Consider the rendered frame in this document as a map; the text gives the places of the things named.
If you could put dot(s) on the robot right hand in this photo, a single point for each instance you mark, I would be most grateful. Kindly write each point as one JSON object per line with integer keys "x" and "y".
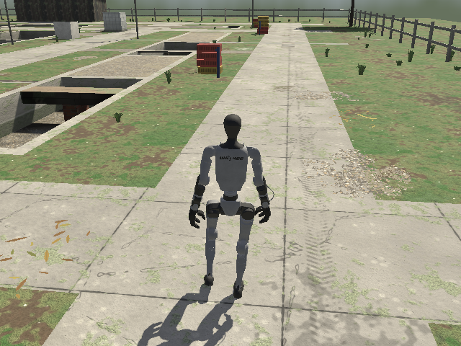
{"x": 266, "y": 212}

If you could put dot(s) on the left robot upper arm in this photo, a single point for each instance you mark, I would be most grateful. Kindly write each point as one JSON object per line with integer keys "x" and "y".
{"x": 208, "y": 152}

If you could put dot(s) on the robot left forearm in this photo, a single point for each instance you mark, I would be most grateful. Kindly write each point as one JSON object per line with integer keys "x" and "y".
{"x": 197, "y": 196}

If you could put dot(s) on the robot left hand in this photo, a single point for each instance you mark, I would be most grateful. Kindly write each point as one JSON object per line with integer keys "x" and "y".
{"x": 193, "y": 218}

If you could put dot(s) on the right robot upper arm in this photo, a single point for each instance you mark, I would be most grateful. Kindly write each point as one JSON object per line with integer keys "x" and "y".
{"x": 254, "y": 153}

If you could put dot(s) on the robot shin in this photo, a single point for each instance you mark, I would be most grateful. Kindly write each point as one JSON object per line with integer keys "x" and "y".
{"x": 209, "y": 252}
{"x": 241, "y": 265}

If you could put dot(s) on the left robot shin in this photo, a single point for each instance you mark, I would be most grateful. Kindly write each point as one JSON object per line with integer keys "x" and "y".
{"x": 209, "y": 252}

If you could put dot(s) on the right robot shin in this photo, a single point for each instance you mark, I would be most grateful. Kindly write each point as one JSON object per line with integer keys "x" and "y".
{"x": 241, "y": 265}

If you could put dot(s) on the robot right forearm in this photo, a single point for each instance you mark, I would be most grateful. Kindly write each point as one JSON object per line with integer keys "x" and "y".
{"x": 263, "y": 195}

